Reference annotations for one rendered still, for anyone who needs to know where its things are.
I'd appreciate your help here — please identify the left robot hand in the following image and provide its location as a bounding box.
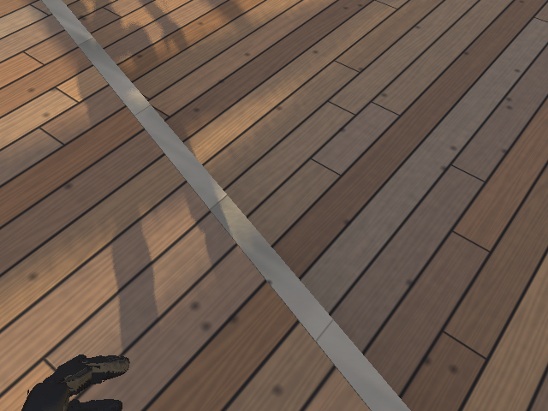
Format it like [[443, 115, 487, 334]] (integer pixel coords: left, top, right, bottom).
[[21, 354, 130, 411]]

